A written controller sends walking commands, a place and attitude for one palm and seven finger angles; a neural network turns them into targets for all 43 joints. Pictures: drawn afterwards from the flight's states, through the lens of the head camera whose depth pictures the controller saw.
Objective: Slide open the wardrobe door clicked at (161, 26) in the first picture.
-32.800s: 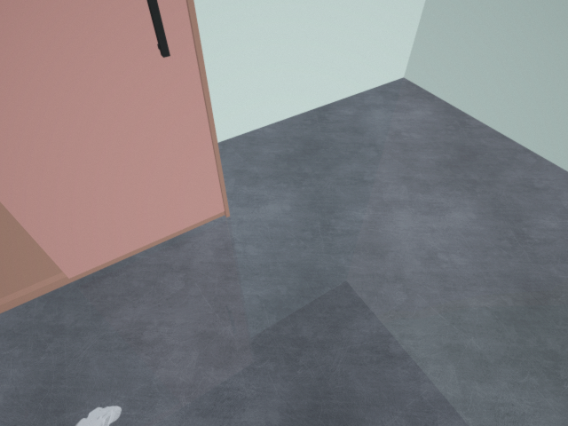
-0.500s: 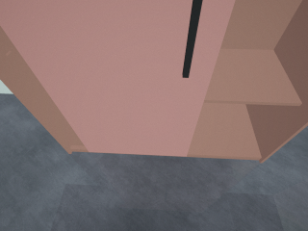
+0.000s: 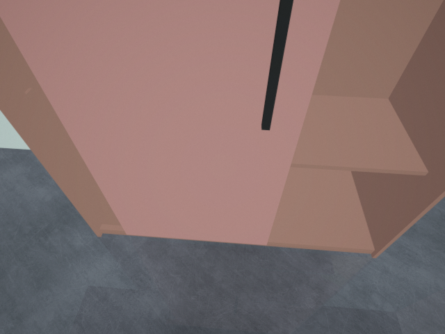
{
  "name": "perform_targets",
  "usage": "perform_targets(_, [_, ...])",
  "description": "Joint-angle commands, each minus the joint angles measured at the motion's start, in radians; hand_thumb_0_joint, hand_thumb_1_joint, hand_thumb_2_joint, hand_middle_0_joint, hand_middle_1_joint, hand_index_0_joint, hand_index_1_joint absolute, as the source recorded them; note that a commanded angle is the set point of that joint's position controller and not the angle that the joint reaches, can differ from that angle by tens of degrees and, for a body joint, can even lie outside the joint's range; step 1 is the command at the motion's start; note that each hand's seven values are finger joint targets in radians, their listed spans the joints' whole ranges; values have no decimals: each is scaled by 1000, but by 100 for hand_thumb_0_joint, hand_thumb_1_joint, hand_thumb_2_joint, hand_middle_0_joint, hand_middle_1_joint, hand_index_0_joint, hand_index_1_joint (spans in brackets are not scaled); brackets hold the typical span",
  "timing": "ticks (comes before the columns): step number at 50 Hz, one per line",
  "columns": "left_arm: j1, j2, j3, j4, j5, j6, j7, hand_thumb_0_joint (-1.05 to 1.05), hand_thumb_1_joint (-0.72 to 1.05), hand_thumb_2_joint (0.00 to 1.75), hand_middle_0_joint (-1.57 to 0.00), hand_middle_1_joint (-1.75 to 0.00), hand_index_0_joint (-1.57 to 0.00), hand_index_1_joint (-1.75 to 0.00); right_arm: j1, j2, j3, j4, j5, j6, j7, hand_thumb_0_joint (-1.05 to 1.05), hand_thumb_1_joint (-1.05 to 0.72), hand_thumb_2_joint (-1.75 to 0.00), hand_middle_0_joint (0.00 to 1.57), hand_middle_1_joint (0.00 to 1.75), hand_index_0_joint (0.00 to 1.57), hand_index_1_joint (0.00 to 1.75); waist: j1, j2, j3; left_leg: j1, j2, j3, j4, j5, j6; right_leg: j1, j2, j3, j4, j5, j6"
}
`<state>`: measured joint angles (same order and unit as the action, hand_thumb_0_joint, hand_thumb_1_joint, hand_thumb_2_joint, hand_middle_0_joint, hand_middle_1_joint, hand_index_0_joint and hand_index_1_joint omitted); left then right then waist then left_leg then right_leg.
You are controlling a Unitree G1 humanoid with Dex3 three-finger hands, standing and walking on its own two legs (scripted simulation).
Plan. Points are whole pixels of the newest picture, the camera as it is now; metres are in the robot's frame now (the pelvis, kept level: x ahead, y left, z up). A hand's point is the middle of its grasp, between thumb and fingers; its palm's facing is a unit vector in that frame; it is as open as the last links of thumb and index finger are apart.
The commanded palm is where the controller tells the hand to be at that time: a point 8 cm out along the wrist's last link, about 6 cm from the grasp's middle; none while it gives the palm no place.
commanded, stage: let the arm hang, fingers relaxed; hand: right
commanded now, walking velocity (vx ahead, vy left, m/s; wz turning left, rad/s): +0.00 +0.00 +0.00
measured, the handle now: (275, 60) +0.59 -0.06 +0.20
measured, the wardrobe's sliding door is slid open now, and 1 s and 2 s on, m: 0.51 0.51 0.51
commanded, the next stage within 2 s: look to check the result in 0.10 s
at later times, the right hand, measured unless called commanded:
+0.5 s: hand out of the picture -0.02 -0.18 -0.18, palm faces +0.00 +0.99 -0.17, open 7.3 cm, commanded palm none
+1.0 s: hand out of the picture -0.01 -0.19 -0.18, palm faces -0.01 +0.98 -0.18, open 7.3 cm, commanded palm none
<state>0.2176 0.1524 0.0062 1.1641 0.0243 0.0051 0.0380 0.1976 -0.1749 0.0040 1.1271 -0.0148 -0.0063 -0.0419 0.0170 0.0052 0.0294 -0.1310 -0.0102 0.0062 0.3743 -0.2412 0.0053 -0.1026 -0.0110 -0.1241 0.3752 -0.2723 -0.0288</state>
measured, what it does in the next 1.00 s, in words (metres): stands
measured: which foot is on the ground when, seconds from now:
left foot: down 0.00-1.00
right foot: down 0.00-1.00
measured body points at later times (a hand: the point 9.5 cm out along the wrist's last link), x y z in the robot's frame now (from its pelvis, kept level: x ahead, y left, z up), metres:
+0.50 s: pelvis -0.01 -0.01 +0.00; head +0.02 -0.02 +0.45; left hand -0.01 +0.21 -0.16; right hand -0.01 -0.23 -0.17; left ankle -0.03 +0.12 -0.74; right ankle -0.04 -0.09 -0.74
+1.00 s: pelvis -0.01 -0.02 +0.00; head +0.01 -0.03 +0.45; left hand -0.01 +0.20 -0.16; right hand +0.00 -0.24 -0.17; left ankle -0.03 +0.12 -0.74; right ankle -0.04 -0.09 -0.74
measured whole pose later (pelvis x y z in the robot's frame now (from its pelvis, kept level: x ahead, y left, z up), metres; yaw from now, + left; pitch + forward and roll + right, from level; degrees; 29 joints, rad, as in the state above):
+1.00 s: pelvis -0.01 -0.02 +0.00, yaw +0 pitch -1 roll +0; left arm 0.23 0.13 0.01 1.18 0.02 0.00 0.04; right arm 0.24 -0.16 0.01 1.15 -0.02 0.00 -0.04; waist 0.01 0.02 0.05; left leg -0.14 0.02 0.00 0.38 -0.23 -0.02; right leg -0.11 0.02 -0.13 0.37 -0.26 -0.06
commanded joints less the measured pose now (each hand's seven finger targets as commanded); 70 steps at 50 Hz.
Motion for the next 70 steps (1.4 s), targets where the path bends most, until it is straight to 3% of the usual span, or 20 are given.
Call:
perform_targets(1, [65, 102, 12, -20, -5, -12, 7, 0, 90, 90, -20, -30, -20, -30, 68, -96, -13, -23, 2, -8, -2, 0, -90, -90, 20, 30, 20, 30, -2, -11, 1, -45, 109, -76, -36, 273, 24, 29, -126, 116, -50, 304, -12])
perform_targets(16, [84, 93, 14, -11, -7, -14, 9, 0, 90, 90, -20, -30, -20, -30, 99, -73, -8, -4, 1, -5, -3, 0, -90, -90, 20, 30, 20, 30, 0, -3, 20, -72, 103, -76, -41, 195, 21, 19, -123, 125, -61, 242, -22])
perform_targets(20, [91, 92, 15, -12, -9, -19, 11, 0, 90, 90, -20, -30, -20, -30, 119, -71, -10, -2, 0, -7, -5, 0, -90, -90, 20, 30, 20, 30, -2, -10, -13, -59, 105, -73, -28, 240, 22, 46, -125, 125, -46, 312, -25])
perform_targets(27, [86, 84, 14, -10, -8, -17, 12, 0, 90, 90, -20, -30, -20, -30, 115, -59, -9, 5, 0, -2, -4, 0, -90, -90, 20, 30, 20, 30, -1, -10, 32, -83, 103, -68, -31, 182, 19, 17, -126, 130, -66, 252, -26])
perform_targets(40, [83, 93, 14, -12, -10, -21, 12, 0, 90, 90, -20, -30, -20, -30, 118, -70, -12, 5, 0, -4, -4, 0, -90, -90, 20, 30, 20, 30, -5, -6, 5, -68, 107, -64, -23, 217, 18, 38, -127, 128, -56, 311, -27])
perform_targets(44, [79, 87, 14, -10, -8, -19, 11, 0, 90, 90, -20, -30, -20, -30, 110, -66, -10, 5, 0, -2, -4, 0, -90, -90, 20, 30, 20, 30, -3, -13, 37, -79, 107, -64, -29, 196, 17, 20, -125, 132, -69, 282, -26])
perform_targets(46, [82, 90, 14, -7, -9, -20, 10, 0, 90, 90, -20, -30, -20, -30, 111, -70, -10, 5, 0, -4, -4, 0, -90, -90, 20, 30, 20, 30, -2, 3, 10, -67, 110, -67, -30, 211, 18, 35, -125, 128, -63, 290, -26])
perform_targets(70, [94, 89, 13, -5, -11, -22, 10, 0, 90, 90, -20, -30, -20, -30, 119, -72, -12, 7, -1, -7, -4, 0, -90, -90, 20, 30, 20, 30, -1, -8, 12, -61, 111, -65, -45, 204, 18, 39, -124, 132, -71, 295, -24])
